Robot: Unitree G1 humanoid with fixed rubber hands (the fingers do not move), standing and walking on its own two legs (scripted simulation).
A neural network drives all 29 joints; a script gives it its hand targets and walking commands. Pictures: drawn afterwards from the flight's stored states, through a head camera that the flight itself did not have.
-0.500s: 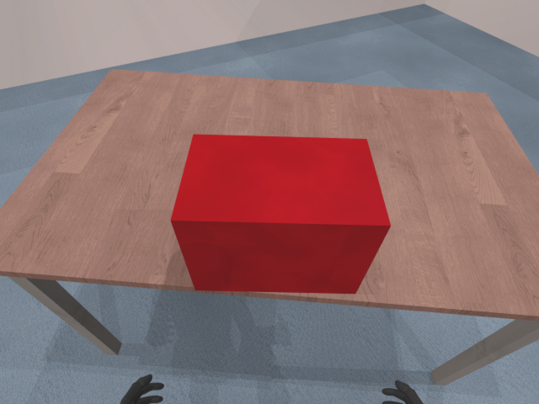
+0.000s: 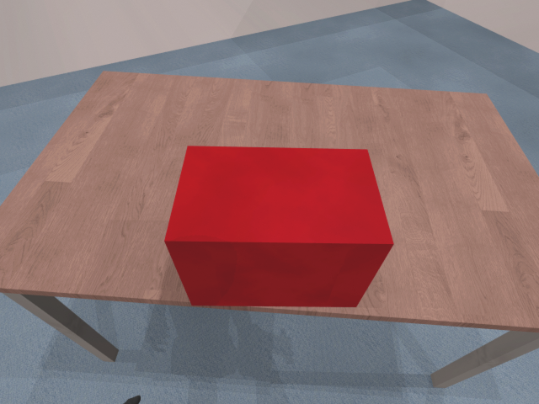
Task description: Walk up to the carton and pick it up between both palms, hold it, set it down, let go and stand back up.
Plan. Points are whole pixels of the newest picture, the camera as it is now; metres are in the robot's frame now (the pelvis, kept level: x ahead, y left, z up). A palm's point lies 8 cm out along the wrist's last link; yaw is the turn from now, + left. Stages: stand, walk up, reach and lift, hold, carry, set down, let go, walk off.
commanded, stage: stand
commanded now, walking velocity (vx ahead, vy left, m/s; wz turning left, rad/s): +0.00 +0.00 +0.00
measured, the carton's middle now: (276, 230) +0.39 +0.00 +0.01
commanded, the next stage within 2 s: walk up in 1.76 s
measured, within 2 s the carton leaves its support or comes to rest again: neither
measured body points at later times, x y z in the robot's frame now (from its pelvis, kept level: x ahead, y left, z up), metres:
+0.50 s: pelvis +0.01 +0.01 +0.01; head +0.02 +0.01 +0.46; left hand +0.03 +0.24 -0.15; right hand +0.03 -0.22 -0.15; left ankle -0.04 +0.13 -0.73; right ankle -0.04 -0.11 -0.73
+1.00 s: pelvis -0.01 +0.01 +0.01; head +0.01 +0.01 +0.46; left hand -0.03 +0.22 -0.15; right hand -0.04 -0.20 -0.15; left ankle -0.04 +0.13 -0.73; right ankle -0.04 -0.11 -0.73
